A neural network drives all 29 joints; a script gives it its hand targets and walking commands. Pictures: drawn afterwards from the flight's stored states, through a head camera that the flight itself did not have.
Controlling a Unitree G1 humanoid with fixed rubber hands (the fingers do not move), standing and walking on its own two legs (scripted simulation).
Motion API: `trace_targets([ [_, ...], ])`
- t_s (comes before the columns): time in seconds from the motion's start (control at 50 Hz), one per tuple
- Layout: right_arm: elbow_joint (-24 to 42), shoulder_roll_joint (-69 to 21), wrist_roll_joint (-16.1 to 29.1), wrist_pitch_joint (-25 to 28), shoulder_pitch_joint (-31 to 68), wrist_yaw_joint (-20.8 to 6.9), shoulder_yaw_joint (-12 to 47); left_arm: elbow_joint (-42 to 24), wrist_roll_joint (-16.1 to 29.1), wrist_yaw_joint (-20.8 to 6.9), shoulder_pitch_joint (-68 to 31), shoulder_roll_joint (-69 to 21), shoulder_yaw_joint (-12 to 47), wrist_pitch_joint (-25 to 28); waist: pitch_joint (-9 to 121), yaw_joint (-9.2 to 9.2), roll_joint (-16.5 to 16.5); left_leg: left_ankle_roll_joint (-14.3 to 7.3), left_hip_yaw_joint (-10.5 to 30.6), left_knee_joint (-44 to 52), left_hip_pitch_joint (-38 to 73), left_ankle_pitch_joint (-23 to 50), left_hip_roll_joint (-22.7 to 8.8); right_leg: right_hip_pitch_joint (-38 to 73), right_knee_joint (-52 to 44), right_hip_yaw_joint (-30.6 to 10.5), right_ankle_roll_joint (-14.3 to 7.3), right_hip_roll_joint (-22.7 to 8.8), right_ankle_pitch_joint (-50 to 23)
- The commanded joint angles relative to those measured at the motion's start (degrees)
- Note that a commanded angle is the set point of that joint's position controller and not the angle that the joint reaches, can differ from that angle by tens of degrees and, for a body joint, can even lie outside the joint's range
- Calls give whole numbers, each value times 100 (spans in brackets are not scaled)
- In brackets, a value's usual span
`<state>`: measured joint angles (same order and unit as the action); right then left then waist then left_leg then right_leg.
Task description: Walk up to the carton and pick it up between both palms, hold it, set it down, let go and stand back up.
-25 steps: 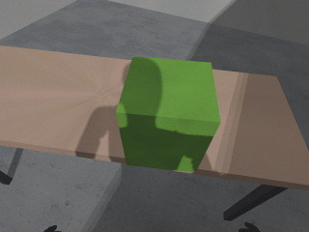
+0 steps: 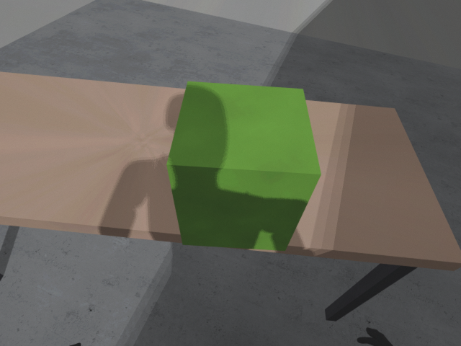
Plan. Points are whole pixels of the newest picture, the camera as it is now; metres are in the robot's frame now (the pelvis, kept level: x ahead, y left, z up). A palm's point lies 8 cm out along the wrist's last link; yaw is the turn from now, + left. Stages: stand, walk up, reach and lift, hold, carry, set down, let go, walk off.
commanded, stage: walk up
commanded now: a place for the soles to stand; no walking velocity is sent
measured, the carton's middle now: (239, 171) +0.41 -0.01 +0.06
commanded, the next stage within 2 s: none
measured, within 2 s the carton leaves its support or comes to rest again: neither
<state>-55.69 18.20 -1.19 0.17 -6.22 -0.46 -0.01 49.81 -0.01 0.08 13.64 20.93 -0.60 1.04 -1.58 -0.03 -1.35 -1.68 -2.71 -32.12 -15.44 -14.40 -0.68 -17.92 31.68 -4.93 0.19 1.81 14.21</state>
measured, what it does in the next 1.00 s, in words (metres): stands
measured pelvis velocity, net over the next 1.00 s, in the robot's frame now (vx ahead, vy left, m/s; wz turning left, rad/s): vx -0.02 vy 0.00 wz -0.06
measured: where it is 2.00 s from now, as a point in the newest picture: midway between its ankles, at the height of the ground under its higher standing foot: outside the picture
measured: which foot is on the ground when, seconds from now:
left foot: down 0.00-1.00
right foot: down 0.00-1.00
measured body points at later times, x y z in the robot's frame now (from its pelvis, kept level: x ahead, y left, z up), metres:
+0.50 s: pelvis -0.02 +0.01 +0.00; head -0.01 +0.03 +0.45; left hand +0.08 +0.30 -0.13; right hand +0.07 -0.29 -0.11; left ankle -0.01 +0.11 -0.73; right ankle +0.00 -0.13 -0.73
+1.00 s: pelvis -0.02 +0.00 +0.00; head +0.00 +0.01 +0.45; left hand +0.08 +0.29 -0.12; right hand +0.07 -0.30 -0.12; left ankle -0.01 +0.11 -0.73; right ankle -0.01 -0.13 -0.73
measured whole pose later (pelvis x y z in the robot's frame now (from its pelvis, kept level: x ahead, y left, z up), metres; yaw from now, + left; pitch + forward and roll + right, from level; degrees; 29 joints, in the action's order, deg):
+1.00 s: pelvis -0.02 +0.00 +0.00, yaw -4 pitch +0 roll +0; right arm -55.6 18.3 -1.2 0.1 -7.2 -0.6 0.0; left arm 49.9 0.0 0.1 13.9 21.5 -0.6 0.9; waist -1.6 0.0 -1.4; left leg -0.8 -4.1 -31.1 -14.9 -16.3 -1.7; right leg -15.6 31.2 -6.9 0.1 2.8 15.2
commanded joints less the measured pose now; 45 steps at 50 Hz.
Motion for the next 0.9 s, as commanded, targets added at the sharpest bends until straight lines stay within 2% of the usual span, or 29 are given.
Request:
trace_targets([
  [0.0, 418, 1694, -2, 156, 146, 95, -656, -286, -43, 84, 4, 1001, -344, -14, 299, 59, 584, -900, 1266, 1061, 1003, 790, -1599, -402, 617, -97, -179, -9, -119],
  [0.04, 478, 1704, -5, 170, 308, 89, -656, -291, -114, 72, 86, 971, -339, -21, 81, 47, 937, -1036, 1337, 1335, 495, 606, -1860, -273, 818, 33, -193, -48, 858],
  [0.08, 648, 1778, -62, 169, 444, 64, -665, -276, -116, 18, 149, 1054, -315, -7, -17, 164, 1030, -914, 1152, 1180, 375, 285, -1700, -233, 451, 102, -242, -84, 1143],
  [0.1, 701, 1760, -70, 175, 367, 66, -648, -269, -153, -10, 194, 1037, -336, 31, -33, 128, 809, -797, 813, 920, 453, 518, -1512, -128, -49, 56, -189, -192, 456],
  [0.12, 696, 1688, -20, 139, 415, 53, -616, -128, -111, 5, 283, 1146, -353, 69, 228, 168, 939, -558, 501, 519, 438, 567, -1177, 179, -81, -65, -234, -211, -666],
  [0.14, 683, 1532, 36, 116, 297, 40, -605, -119, -139, 19, 324, 1247, -426, 96, 305, 152, 566, -354, 246, 264, 747, 403, -916, 103, -246, -108, -307, -186, -1200],
  [0.16, 705, 1448, 50, 90, 229, 33, -617, -143, -174, 35, 335, 1329, -381, 123, 503, 24, 299, -217, 46, 2, 767, 92, -655, 194, -398, -625, -396, -433, -1572],
  [0.18, 717, 1338, 43, 33, 328, 43, -556, -80, -199, 70, 230, 1386, -406, 149, 442, -97, 232, -107, -38, -191, 648, -485, -461, 36, -602, -1091, -593, -699, -1368],
  [0.2, 632, 1452, 92, 20, 211, 41, -594, -246, -196, 73, -36, 1462, -388, 171, 116, -160, -214, -79, 45, -192, 297, -1178, -264, -51, -928, -1590, -735, -924, -1050],
  [0.24, 495, 1312, 91, 0, 20, 26, -520, -205, -171, 86, -133, 1562, -445, 146, -131, -93, -570, -70, 90, -252, 345, -1746, 93, -409, -1430, -2181, -923, -1137, -47],
  [0.28, 526, 1337, 83, 69, 209, 6, -567, -197, -161, 89, -137, 1487, -338, 131, -219, -60, -826, -47, 209, 87, 481, -1150, -10, -480, -1563, -2088, -810, -1093, -96],
  [0.32, 434, 1382, 49, 153, 63, 27, -554, -226, -106, 81, -166, 1329, -358, 156, 462, -182, -72, -134, 234, 468, 1219, -110, -326, -161, -932, -1447, -534, -793, -1358],
  [0.36, 362, 1459, 39, 163, -126, 47, -581, -222, -79, 87, -297, 1251, -292, 143, 523, -193, 70, -164, 448, 756, 1265, 185, -672, -121, -537, -974, -353, -485, -1478],
  [0.4, 419, 1684, 15, 166, 125, 55, -623, -216, -72, 73, -286, 1151, -274, 106, 564, -142, 305, -434, 831, 958, 1386, 451, -1077, -164, -124, -500, -295, -118, -1111],
  [0.42, 447, 1682, 35, 168, 255, 54, -596, -139, -61, 66, -28, 1116, -323, 98, 414, 53, 330, -598, 920, 1052, 1030, 83, -1268, 0, -200, -462, -244, -140, -652],
  [0.44, 473, 1691, -13, 161, 303, 42, -567, -92, -66, 65, 117, 1037, -257, 77, 176, 59, 745, -599, 857, 1281, 643, -634, -1300, -24, -99, -402, -256, -33, -155],
  [0.5, 543, 1767, -21, 109, 401, 22, -621, 9, -144, 32, 234, 1129, -323, 51, -186, 105, 972, -670, 1011, 1506, 198, -1547, -1392, -17, 73, -132, -213, 63, 470],
  [0.52, 549, 1741, -3, 116, 208, 14, -645, -34, -186, 19, 325, 1194, -315, 70, -63, -8, 722, -749, 1196, 1476, 219, -1659, -1486, 33, 90, -167, -232, -46, 418],
  [0.54, 577, 1693, -51, 121, 343, 14, -639, -51, -152, 15, 313, 1130, -264, 69, -102, 98, 834, -571, 929, 1452, 255, -1705, -1341, -30, -44, -143, -316, -46, 268],
  [0.56, 657, 1708, -69, 132, 266, 5, -672, -75, -174, 10, 193, 1160, -316, 95, -124, 20, 533, -529, 902, 1237, 289, -1226, -1214, 50, -122, -220, -293, -60, -364],
  [0.58, 711, 1540, -57, 148, 317, 25, -615, -114, -147, 19, 315, 1104, -331, 131, 185, 28, 673, -418, 518, 1002, 542, -697, -1032, 118, -271, -362, -314, -195, -848],
  [0.62, 653, 1438, 65, 107, 81, 49, -537, -92, -163, 47, 214, 1247, -323, 165, 351, -77, 76, -228, 124, 182, 777, -78, -623, 119, -545, -928, -461, -501, -1640],
  [0.66, 646, 1378, 64, 61, 93, 47, -529, -166, -184, 83, -53, 1544, -334, 195, 164, -201, -306, -10, 153, -158, 401, -609, -178, 125, -931, -1810, -691, -832, -1507],
  [0.7, 587, 1335, 87, 75, 220, 23, -508, -196, -168, 115, 24, 1479, -369, 217, 249, -118, -162, -10, 167, -36, 456, -991, -58, 87, -1130, -2171, -859, -1014, -1433],
  [0.74, 432, 1358, 32, 134, 60, 34, -561, -202, -107, 111, -178, 1289, -284, 190, 235, -224, -186, -62, 265, 399, 910, -292, -284, -145, -945, -1715, -693, -888, -1466],
  [0.76, 415, 1389, 50, 175, -14, 52, -565, -214, -81, 120, -217, 1240, -283, 182, 241, -233, -233, -140, 418, 630, 1179, 315, -533, -261, -712, -1387, -456, -747, -1649],
  [0.78, 337, 1497, 50, 206, -111, 48, -552, -216, -67, 106, -144, 1111, -263, 167, 683, -216, 366, -269, 534, 686, 1515, 825, -843, -98, -331, -1016, -363, -495, -1690],
  [0.8, 316, 1619, 78, 194, -79, 55, -600, -156, -73, 102, -133, 1217, -254, 156, 643, -144, 133, -361, 699, 776, 1479, 860, -1060, -138, -119, -781, -283, -321, -1501],
  [0.88, 517, 1690, -11, 170, 149, 65, -582, -129, -53, 95, 211, 1105, -291, 86, 486, -5, 610, -690, 762, 886, 1163, 680, -1356, -104, 171, -318, -220, -120, -734],
])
